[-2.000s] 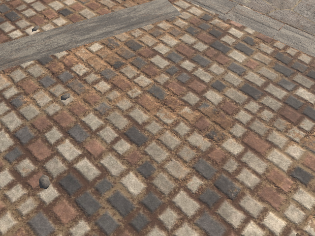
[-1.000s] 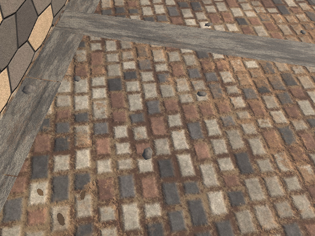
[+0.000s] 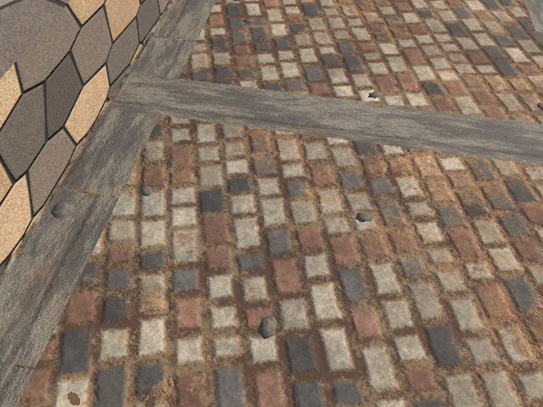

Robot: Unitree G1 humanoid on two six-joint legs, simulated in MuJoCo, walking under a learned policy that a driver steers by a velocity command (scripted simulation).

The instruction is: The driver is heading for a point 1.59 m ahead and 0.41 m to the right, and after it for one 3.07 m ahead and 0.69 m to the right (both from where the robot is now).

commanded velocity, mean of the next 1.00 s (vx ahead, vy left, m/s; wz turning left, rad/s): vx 0.48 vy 0.00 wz -0.45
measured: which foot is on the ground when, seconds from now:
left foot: down 0.00-0.28, up 0.30-0.78, down 0.80-1.00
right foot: up 0.00-0.26, down 0.28-0.80, up 0.82-1.00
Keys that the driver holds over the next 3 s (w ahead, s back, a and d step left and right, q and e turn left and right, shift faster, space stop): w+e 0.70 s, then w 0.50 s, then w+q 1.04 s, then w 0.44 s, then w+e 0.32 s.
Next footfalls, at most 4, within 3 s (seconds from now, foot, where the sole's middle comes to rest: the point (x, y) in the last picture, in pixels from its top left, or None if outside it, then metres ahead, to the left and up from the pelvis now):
0.28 right None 0.31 -0.15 -0.77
0.80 left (286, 367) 0.62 -0.05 -0.77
1.28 right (415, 327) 0.73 -0.40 -0.77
1.82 left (352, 226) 1.08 -0.28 -0.77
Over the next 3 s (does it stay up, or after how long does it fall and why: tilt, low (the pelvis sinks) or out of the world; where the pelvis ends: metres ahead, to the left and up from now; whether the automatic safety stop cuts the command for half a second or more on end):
stays up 1.51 -0.32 0.01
